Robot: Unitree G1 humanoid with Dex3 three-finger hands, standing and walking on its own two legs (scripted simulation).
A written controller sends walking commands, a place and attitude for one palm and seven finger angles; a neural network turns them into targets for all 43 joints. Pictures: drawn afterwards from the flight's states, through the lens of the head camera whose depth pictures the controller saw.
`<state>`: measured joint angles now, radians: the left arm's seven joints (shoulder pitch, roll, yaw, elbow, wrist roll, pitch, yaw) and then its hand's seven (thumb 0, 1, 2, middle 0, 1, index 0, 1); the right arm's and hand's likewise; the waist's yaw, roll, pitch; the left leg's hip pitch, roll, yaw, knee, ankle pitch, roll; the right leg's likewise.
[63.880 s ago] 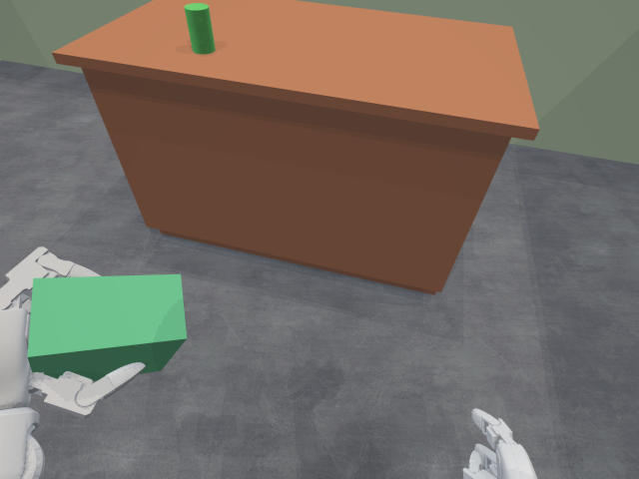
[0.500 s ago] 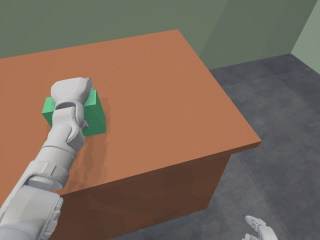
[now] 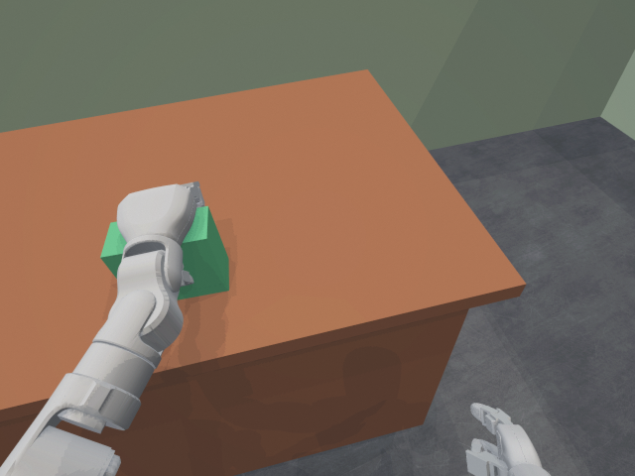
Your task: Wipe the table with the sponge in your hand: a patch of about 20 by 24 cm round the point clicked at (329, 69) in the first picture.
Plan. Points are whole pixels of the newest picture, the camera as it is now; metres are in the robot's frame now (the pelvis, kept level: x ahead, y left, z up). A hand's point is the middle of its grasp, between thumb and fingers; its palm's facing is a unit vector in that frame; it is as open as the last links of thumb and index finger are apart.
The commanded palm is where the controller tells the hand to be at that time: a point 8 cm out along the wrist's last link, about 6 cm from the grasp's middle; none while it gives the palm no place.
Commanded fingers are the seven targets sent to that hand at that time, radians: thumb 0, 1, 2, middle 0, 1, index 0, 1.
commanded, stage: wipe back along the third lane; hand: left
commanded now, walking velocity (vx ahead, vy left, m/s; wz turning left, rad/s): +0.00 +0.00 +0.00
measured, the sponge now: (176, 266) +0.36 +0.25 +0.07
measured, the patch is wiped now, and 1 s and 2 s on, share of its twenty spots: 0.90 0.90 0.90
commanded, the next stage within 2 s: slide back across to the middle lane in 0.56 s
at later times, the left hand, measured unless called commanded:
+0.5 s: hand (179, 271) +0.32 +0.21 +0.12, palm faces +0.09 -0.05 -0.99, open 10.5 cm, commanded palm +0.27 +0.20 +0.14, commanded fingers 0.00 0.10 1.30 -1.20 -1.60 -1.20 -1.60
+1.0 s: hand (164, 285) +0.29 +0.22 +0.12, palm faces +0.07 -0.08 -0.99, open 10.5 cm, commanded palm +0.25 +0.24 +0.17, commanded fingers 0.00 0.10 1.30 -1.20 -1.60 -1.20 -1.60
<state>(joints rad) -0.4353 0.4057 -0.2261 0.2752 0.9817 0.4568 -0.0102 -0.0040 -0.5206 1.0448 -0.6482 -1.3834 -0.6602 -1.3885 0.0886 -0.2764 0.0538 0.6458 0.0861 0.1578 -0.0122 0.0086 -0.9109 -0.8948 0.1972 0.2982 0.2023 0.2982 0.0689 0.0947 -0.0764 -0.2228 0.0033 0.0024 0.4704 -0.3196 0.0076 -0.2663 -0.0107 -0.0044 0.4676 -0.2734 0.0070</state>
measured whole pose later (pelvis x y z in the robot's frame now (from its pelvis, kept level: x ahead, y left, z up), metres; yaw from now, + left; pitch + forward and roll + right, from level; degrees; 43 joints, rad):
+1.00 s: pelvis -0.01 -0.02 +0.00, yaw -2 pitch +0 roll +0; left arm -0.11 0.45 -0.17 -0.09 0.94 0.48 -0.04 -0.01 -0.54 1.04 -0.66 -1.37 -0.70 -1.33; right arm 0.05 -0.28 0.06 0.63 0.07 0.13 -0.01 0.01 -0.91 -0.90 0.20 0.30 0.20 0.30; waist 0.09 0.11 -0.04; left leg -0.14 0.03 0.03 0.44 -0.31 -0.01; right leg -0.22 0.01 0.02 0.48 -0.27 -0.01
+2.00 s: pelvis -0.03 -0.01 +0.00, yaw +0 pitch +3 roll +0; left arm -0.40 0.56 -0.04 0.38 0.95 0.19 -0.08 0.00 -0.56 1.05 -0.69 -1.34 -0.73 -1.31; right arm 0.15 -0.29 0.02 0.69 0.07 0.11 -0.06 0.01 -0.91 -0.89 0.20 0.30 0.20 0.30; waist 0.07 0.08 -0.03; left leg -0.23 0.01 -0.01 0.44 -0.25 0.00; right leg -0.26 0.00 -0.01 0.41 -0.20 0.00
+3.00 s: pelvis -0.03 +0.00 +0.00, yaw -1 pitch +11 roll -1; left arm -0.86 0.71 0.00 0.99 1.05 0.01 -0.03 0.02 -0.57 1.05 -0.70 -1.33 -0.74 -1.31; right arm 0.29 -0.31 0.00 0.72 0.07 0.14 -0.06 0.01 -0.91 -0.89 0.20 0.30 0.20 0.30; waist -0.04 0.06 -0.07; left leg -0.43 0.02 0.00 0.53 -0.29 0.01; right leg -0.45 0.01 0.00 0.47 -0.21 0.00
